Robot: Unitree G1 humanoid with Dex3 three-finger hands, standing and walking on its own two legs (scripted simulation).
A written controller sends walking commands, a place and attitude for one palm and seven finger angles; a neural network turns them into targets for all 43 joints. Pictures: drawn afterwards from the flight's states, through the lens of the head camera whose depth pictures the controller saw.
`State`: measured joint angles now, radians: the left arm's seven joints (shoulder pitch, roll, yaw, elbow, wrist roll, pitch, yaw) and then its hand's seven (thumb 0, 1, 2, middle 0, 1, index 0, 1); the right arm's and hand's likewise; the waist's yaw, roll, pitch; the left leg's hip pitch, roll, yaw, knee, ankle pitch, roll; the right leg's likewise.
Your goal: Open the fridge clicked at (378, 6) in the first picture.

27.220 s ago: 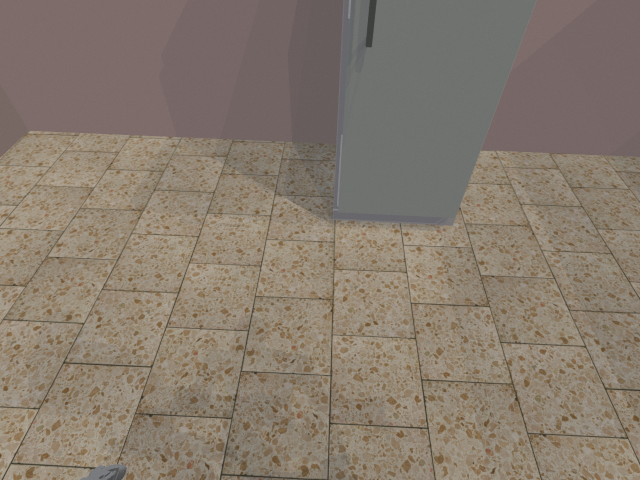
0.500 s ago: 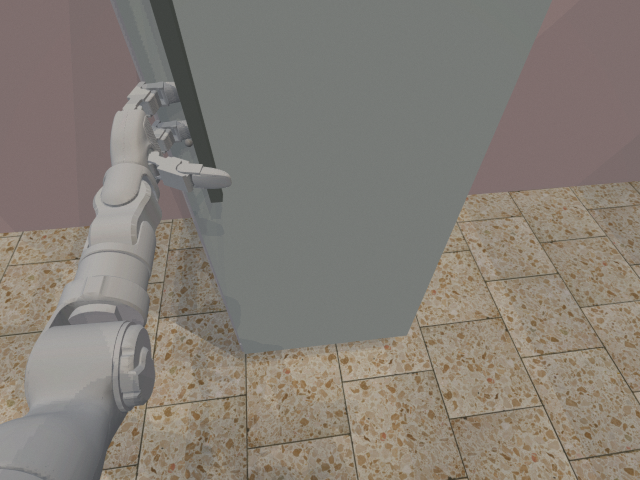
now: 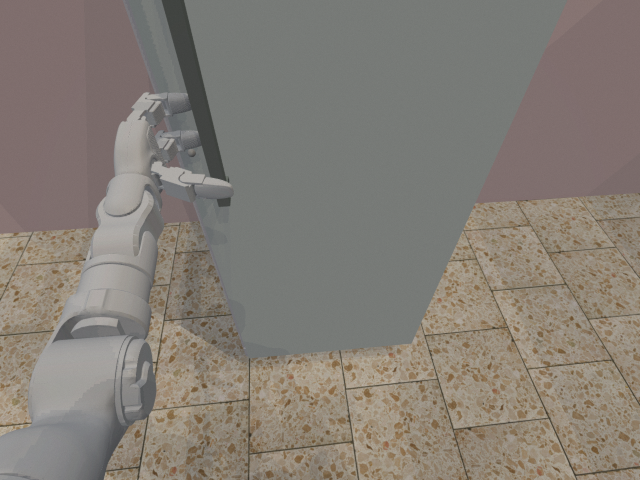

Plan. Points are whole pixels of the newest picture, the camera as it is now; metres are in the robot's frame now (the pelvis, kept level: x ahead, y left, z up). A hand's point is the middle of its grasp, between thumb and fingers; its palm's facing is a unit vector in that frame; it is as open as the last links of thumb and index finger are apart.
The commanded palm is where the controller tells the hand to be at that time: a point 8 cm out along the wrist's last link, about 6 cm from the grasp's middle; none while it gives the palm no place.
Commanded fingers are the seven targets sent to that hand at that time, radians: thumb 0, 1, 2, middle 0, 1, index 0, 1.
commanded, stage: slide the fingers in behind the handle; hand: left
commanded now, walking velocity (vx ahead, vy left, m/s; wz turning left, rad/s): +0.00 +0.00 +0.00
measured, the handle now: (190, 52) +0.52 +0.15 +0.27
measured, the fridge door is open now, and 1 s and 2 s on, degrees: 0 0 0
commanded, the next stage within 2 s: grip the handle and tug to test in 1.44 s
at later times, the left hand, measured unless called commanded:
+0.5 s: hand (210, 149) +0.48 +0.14 +0.17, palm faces +0.08 -1.00 +0.02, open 13.9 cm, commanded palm +0.44 +0.19 +0.17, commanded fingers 0.00 -0.50 0.30 -0.30 -1.20 -0.30 -1.20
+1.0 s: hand (222, 150) +0.48 +0.12 +0.17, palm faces +0.07 -1.00 +0.01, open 13.9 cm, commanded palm +0.45 +0.17 +0.17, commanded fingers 0.00 -0.50 0.30 -0.30 -1.20 -0.30 -1.20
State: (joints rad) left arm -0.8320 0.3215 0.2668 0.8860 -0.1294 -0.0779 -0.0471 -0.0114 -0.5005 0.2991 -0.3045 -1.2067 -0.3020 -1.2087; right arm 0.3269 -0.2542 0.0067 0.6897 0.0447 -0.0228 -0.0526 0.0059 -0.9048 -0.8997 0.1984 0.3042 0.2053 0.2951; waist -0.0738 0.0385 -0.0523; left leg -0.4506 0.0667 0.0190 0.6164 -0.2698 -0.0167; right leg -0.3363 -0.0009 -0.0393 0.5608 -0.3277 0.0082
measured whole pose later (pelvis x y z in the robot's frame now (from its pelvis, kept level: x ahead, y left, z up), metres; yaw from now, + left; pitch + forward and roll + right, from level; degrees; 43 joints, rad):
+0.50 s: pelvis +0.00 +0.00 +0.00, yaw +0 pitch +6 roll -1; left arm -0.86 0.29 0.26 0.91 -0.12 -0.08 -0.01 -0.01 -0.50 0.30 -0.32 -1.22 -0.32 -1.22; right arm 0.34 -0.24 0.01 0.70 0.04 -0.01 -0.05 0.01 -0.90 -0.90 0.20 0.30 0.21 0.30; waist -0.08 0.04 -0.05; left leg -0.45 0.07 0.02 0.61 -0.27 -0.02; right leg -0.34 0.00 -0.04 0.56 -0.33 0.01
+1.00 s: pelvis +0.00 +0.00 +0.00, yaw +0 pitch +6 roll -1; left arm -0.89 0.25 0.21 0.93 -0.12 -0.09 0.03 -0.01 -0.50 0.30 -0.31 -1.21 -0.31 -1.22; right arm 0.33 -0.24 0.00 0.72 0.03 -0.04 -0.04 0.01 -0.91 -0.90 0.20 0.30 0.20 0.30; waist -0.08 0.04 -0.05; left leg -0.46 0.06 0.01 0.61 -0.27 -0.02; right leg -0.34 0.00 -0.04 0.56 -0.33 0.01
